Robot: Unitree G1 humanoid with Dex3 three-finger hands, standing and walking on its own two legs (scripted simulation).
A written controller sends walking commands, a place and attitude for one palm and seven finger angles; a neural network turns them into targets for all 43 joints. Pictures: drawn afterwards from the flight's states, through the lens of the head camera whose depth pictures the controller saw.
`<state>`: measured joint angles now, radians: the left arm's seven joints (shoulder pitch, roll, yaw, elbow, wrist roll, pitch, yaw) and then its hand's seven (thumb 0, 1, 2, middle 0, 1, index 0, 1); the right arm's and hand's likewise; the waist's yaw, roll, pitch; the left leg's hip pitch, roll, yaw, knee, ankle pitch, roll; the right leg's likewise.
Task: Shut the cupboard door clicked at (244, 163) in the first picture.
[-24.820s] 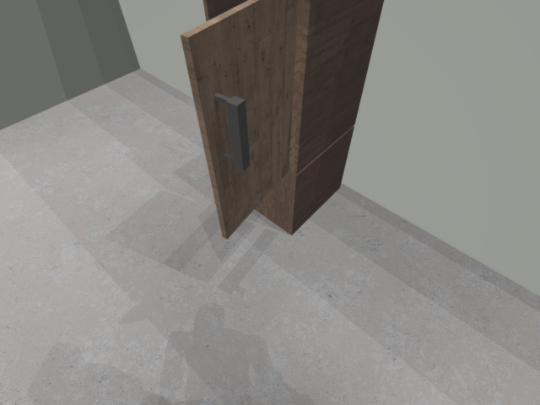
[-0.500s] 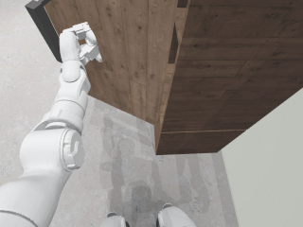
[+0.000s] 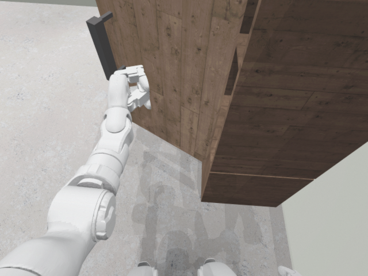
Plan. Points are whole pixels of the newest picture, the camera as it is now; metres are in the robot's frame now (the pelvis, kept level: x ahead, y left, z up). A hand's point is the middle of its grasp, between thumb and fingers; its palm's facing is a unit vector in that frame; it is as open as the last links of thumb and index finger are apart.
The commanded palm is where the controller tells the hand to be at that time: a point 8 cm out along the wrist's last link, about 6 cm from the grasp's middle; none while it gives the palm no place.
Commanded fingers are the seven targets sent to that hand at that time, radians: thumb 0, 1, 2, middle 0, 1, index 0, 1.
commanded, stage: draw the hand back to the body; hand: left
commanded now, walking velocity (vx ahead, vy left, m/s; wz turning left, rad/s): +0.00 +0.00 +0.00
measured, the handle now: (110, 49) +0.66 +0.14 +0.09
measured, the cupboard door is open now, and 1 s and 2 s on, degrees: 61 61 61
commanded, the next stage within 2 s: step back with the hand held close in 1.60 s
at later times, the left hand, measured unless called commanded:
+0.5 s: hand (89, 121) +0.38 +0.13 +0.15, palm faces -0.02 -1.00 -0.04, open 3.1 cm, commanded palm +0.34 +0.19 +0.15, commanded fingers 0.00 0.90 0.90 -1.16 -1.35 -1.16 -1.35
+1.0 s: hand out of the picture +0.26 +0.23 +0.19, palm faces +0.29 -0.90 -0.32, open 4.4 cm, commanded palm +0.21 +0.28 +0.20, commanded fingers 0.00 0.90 0.90 -0.47 -0.60 -0.47 -0.60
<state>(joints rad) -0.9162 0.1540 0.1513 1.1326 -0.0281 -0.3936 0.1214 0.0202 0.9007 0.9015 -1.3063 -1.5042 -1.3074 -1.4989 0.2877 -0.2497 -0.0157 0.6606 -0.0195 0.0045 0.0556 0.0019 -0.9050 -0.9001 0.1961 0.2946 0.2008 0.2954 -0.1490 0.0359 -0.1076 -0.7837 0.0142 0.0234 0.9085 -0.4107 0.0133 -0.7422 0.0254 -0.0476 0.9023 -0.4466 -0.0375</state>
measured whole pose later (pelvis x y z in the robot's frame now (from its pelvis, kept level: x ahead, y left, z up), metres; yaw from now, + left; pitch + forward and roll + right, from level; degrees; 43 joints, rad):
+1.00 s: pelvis +0.02 +0.02 +0.06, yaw +0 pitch -3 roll +0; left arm 0.26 0.31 0.17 -0.22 -0.08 -0.06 0.07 0.02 0.90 0.90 -0.74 -0.89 -0.74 -0.88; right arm 0.18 -0.21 0.06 0.59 0.02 0.01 -0.06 0.01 -0.90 -0.90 0.20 0.30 0.20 0.30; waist 0.05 0.08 -0.01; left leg -0.13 -0.02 0.04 0.41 -0.24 0.03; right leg -0.08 0.01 -0.02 0.39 -0.27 -0.01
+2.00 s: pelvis +0.02 +0.03 +0.05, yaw -2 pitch +2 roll -1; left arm 0.52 0.39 0.37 -0.41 -0.07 -0.13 0.10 0.02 0.89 0.90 -0.21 -0.31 -0.21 -0.30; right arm 0.17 -0.26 -0.02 0.58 0.02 0.04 -0.08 0.01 -0.90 -0.90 0.20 0.30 0.20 0.30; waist 0.01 0.06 -0.02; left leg -0.26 -0.01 0.07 0.50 -0.27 0.05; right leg -0.22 0.01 0.01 0.46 -0.27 0.01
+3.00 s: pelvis -0.22 +0.04 +0.04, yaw +5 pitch +0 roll +1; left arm 0.57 0.40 0.43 -0.55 -0.03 -0.24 0.15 0.02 0.89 0.90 -0.22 -0.31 -0.22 -0.30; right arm 0.22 -0.20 -0.03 0.64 0.00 -0.03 -0.05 0.01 -0.90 -0.90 0.20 0.30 0.20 0.30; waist 0.04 -0.09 -0.03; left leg -0.54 -0.03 0.05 1.01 -0.46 -0.03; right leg -0.41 0.00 0.14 0.58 -0.19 0.04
